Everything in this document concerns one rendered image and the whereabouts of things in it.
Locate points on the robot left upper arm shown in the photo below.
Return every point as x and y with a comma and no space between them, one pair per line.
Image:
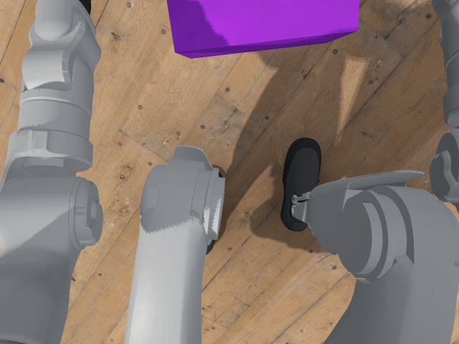
45,222

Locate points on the robot right forearm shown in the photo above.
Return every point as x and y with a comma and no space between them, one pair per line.
448,11

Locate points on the left robot thigh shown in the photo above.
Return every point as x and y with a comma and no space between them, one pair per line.
165,305

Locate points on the robot right upper arm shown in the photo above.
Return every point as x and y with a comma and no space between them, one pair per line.
444,169

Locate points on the robot left forearm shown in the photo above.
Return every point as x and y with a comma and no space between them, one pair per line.
56,100

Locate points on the left robot shin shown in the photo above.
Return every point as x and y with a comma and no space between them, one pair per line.
151,186

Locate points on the carton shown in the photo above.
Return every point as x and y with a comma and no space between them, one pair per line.
205,28

